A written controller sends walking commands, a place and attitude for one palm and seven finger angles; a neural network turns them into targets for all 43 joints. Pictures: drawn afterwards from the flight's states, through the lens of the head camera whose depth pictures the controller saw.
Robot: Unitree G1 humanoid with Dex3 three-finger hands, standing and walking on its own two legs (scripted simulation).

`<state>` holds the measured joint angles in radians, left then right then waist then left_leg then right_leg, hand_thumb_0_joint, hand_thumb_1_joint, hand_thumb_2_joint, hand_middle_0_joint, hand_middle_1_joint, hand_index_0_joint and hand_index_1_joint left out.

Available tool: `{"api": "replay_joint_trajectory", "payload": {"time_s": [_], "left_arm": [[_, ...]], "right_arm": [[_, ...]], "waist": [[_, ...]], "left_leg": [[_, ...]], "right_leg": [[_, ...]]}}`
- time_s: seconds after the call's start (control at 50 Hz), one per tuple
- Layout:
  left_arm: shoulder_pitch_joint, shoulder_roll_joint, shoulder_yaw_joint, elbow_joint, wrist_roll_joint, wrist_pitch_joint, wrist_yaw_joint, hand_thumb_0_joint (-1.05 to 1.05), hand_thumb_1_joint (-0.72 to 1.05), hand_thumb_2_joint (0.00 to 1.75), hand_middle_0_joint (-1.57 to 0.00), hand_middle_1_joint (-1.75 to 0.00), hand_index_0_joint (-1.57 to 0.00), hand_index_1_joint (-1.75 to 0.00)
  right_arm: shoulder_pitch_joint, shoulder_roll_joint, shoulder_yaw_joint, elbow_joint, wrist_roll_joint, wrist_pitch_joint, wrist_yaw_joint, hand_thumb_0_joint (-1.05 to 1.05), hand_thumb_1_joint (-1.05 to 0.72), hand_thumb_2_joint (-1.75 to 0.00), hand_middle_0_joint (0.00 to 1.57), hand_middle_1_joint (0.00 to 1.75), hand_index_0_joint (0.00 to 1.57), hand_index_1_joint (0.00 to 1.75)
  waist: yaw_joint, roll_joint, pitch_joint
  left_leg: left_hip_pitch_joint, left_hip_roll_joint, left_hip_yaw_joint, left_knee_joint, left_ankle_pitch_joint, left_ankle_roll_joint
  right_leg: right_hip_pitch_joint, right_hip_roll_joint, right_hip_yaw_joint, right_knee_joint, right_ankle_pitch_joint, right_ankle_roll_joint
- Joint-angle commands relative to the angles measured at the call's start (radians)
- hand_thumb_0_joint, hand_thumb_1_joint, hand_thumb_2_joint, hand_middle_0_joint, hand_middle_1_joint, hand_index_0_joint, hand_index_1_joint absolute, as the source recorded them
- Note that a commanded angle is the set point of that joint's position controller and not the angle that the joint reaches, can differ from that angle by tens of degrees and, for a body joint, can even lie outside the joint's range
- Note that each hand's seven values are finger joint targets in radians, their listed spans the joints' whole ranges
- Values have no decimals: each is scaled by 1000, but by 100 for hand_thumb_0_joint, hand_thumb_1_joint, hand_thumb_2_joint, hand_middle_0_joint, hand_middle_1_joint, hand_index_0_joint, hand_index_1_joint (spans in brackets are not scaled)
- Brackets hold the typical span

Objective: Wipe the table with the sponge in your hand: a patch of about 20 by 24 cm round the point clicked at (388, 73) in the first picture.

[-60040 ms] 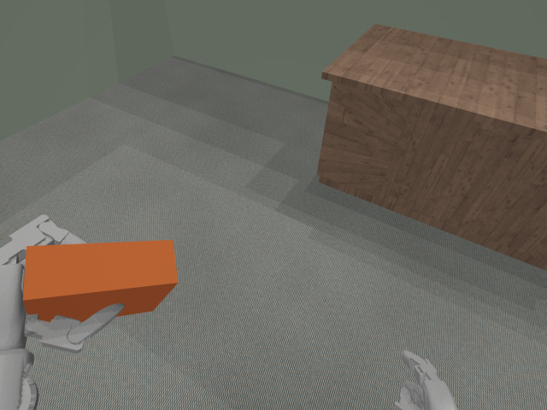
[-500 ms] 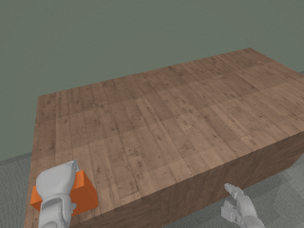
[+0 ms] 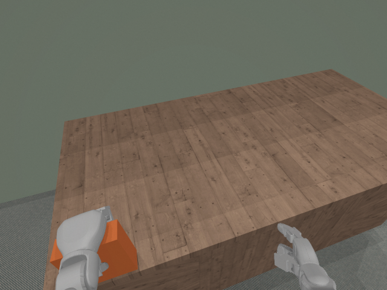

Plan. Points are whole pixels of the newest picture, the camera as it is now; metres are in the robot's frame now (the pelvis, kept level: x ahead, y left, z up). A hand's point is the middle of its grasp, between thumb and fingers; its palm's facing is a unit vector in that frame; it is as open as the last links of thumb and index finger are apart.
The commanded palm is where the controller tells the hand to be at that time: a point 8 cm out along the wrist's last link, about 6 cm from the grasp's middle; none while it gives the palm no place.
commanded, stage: lift the sponge slowly off the table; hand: left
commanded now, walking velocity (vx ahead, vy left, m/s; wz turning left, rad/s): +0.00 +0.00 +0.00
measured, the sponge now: (102, 259) +0.18 +0.25 -0.06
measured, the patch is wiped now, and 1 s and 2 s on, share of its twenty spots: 1.00 1.00 1.00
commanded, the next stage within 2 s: bring the sponge back beside the body in 1.30 s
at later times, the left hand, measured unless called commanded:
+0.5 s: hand (93, 236) +0.19 +0.25 +0.04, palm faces +0.01 -0.18 -0.98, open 9.2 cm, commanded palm +0.16 +0.24 +0.11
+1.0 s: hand (87, 225) +0.19 +0.25 +0.07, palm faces +0.05 -0.17 -0.98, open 9.2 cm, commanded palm +0.16 +0.24 +0.14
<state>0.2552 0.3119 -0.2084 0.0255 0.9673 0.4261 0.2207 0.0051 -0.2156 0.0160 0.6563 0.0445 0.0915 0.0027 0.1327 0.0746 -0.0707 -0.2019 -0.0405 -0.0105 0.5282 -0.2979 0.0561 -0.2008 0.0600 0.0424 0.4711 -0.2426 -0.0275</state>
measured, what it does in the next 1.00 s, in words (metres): stands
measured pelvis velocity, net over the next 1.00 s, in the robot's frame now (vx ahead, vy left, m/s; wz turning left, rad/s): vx -0.01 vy -0.02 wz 0.00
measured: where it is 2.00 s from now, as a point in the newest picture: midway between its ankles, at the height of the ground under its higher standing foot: outside the picture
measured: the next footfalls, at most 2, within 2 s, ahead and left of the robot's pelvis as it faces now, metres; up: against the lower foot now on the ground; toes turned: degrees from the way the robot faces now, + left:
none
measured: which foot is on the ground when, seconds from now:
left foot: down 0.00-1.00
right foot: down 0.00-1.00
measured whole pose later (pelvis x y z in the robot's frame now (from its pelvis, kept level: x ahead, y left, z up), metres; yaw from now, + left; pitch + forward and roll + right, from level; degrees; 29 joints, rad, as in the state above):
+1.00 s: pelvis -0.01 -0.02 +0.01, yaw +0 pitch -6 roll -1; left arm 0.23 0.40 -0.13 -0.16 0.92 0.47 0.07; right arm -0.02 -0.25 0.03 0.68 0.04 0.09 -0.02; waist 0.12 0.10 -0.03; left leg -0.08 -0.02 -0.02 0.42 -0.24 0.03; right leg -0.08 0.07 0.04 0.37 -0.19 -0.05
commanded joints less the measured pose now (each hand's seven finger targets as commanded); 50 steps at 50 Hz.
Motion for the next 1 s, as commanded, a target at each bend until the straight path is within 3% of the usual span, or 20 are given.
{"api": "replay_joint_trajectory", "payload": {"time_s": [0.0,0.04,0.06,0.12,0.14,0.22,0.24,0.28,0.34,0.36,0.58,0.64,0.72,0.74,0.76,0.78,0.84,0.9,0.94,0.98], "left_arm": [[-212,108,61,-225,40,-11,30,0,10,130,-120,-160,-120,-160],[-223,146,94,-277,43,-13,31,0,10,130,-120,-160,-120,-160],[-202,117,65,-277,43,-9,30,0,10,130,-120,-160,-120,-160],[-209,132,82,-225,43,9,24,0,10,130,-120,-160,-120,-160],[-241,160,110,-252,40,12,23,0,10,130,-120,-160,-120,-160],[-188,150,100,-267,33,26,8,0,10,130,-120,-160,-120,-160],[-191,176,125,-292,26,27,4,0,10,130,-120,-160,-120,-160],[-201,138,83,-284,23,35,-11,0,10,130,-120,-160,-120,-160],[-224,205,148,-292,19,32,-23,0,10,130,-120,-160,-120,-160],[-198,173,123,-298,15,30,-27,0,10,130,-120,-160,-120,-160],[-230,209,155,-332,7,10,-53,0,10,130,-120,-160,-120,-160],[-241,272,214,-350,2,7,-58,0,10,130,-120,-160,-120,-160],[-227,232,178,-352,-5,10,-76,0,10,130,-120,-160,-120,-160],[-229,272,215,-386,-14,7,-79,0,10,130,-120,-160,-120,-160],[-214,236,182,-384,-10,13,-83,0,10,130,-120,-160,-120,-160],[-217,226,172,-351,-9,19,-90,0,10,130,-120,-160,-120,-160],[-254,280,213,-381,-13,21,-101,0,10,130,-120,-160,-120,-160],[-231,248,193,-373,-11,23,-108,0,10,130,-120,-160,-120,-160],[-260,284,214,-434,-14,19,-109,0,10,130,-120,-160,-120,-160],[-228,239,181,-430,-12,24,-112,0,10,130,-120,-160,-120,-160]], "right_arm": [[-239,-113,-33,-178,3,-52,-5,0,-90,-90,20,30,20,30],[-252,-116,-33,-183,1,-54,-4,0,-90,-90,20,30,20,30],[-245,-111,-33,-184,1,-54,-2,0,-90,-90,20,30,20,30],[-259,-113,-27,-169,5,-50,0,0,-90,-90,20,30,20,30],[-264,-119,-27,-170,3,-47,-3,0,-90,-90,20,30,20,30],[-278,-115,-25,-174,7,-46,3,0,-90,-90,20,30,20,30],[-279,-119,-24,-177,5,-45,1,0,-90,-90,20,30,20,30],[-280,-114,-20,-176,8,-44,1,0,-90,-90,20,30,20,30],[-285,-124,-20,-171,4,-43,-7,0,-90,-90,20,30,20,30],[-280,-118,-22,-177,4,-43,-7,0,-90,-90,20,30,20,30],[-290,-121,-16,-167,1,-54,-21,0,-90,-90,20,30,20,30],[-299,-128,-18,-168,0,-55,-28,0,-90,-90,20,30,20,30],[-301,-126,-18,-164,1,-56,-28,0,-90,-90,20,30,20,30],[-303,-130,-20,-172,1,-58,-29,0,-90,-90,20,30,20,30],[-300,-125,-19,-174,0,-59,-28,0,-90,-90,20,30,20,30],[-299,-122,-13,-167,2,-59,-27,0,-90,-90,20,30,20,30],[-304,-131,-15,-171,-1,-57,-32,0,-90,-90,20,30,20,30],[-300,-129,-13,-171,1,-56,-31,0,-90,-90,20,30,20,30],[-307,-130,-13,-181,0,-59,-30,0,-90,-90,20,30,20,30],[-309,-122,-12,-180,3,-61,-25,0,-90,-90,20,30,20,30]], "waist": [[-13,-25,-97],[0,12,-129],[-2,7,-134],[-3,-36,-90],[-2,-34,-97],[5,-21,-114],[5,-21,-109],[-5,-19,-85],[0,-20,-75],[-1,-23,-90],[-12,-28,-40],[0,-31,-59],[-8,-28,-69],[-5,-9,-74],[-4,11,-74],[-11,-20,-43],[-7,-17,-50],[-7,-41,-60],[-3,-3,-76],[-2,-11,-71]], "left_leg": [[55,36,-115,-100,259,-10],[67,37,-118,-108,264,-6],[71,35,-112,-104,276,-5],[63,33,-108,-116,261,-10],[66,33,-109,-123,250,-8],[82,25,-95,-124,287,-8],[80,27,-105,-134,275,-7],[85,24,-96,-134,267,-5],[90,21,-96,-143,246,-2],[88,15,-83,-138,253,0],[110,10,-82,-151,222,-1],[116,5,-83,-154,216,1],[122,4,-77,-152,247,-2],[126,5,-84,-157,235,0],[124,4,-76,-153,239,2],[116,6,-81,-158,237,-2],[117,8,-83,-166,219,0],[115,8,-82,-161,245,-1],[122,11,-88,-169,238,-1],[122,12,-90,-165,265,-3]], "right_leg": [[17,7,57,-69,137,-81],[47,11,77,-70,147,-86],[54,8,61,-66,155,-84],[46,6,65,-90,143,-82],[59,8,85,-98,140,-84],[97,0,75,-101,189,-82],[104,4,88,-106,171,-83],[89,0,74,-119,153,-80],[102,0,103,-139,141,-81],[120,-5,91,-134,156,-77],[96,-13,113,-183,98,-72],[122,-15,141,-190,98,-72],[127,-19,120,-183,143,-69],[135,-16,140,-187,121,-72],[134,-17,118,-182,118,-70],[112,-17,114,-189,111,-69],[120,-15,130,-193,90,-70],[127,-16,107,-181,120,-67],[141,-13,123,-180,113,-71],[135,-13,101,-172,135,-71]]}}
